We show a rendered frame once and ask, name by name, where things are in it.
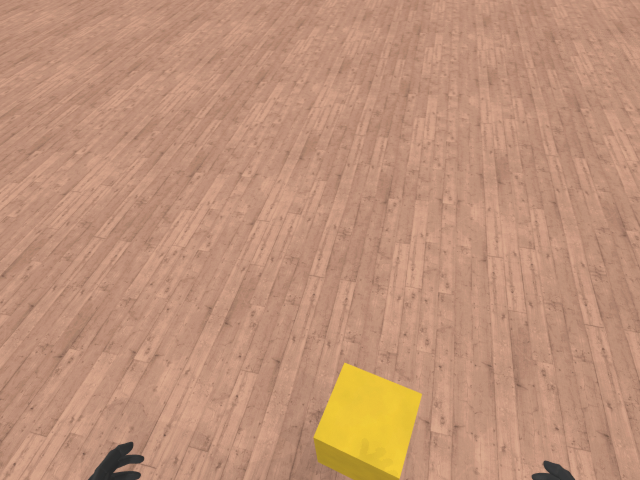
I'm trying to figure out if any carton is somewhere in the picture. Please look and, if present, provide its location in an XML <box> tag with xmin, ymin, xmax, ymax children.
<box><xmin>313</xmin><ymin>362</ymin><xmax>422</xmax><ymax>480</ymax></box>

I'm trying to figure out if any left robot hand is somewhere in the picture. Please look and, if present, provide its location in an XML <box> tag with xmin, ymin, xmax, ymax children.
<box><xmin>88</xmin><ymin>442</ymin><xmax>144</xmax><ymax>480</ymax></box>

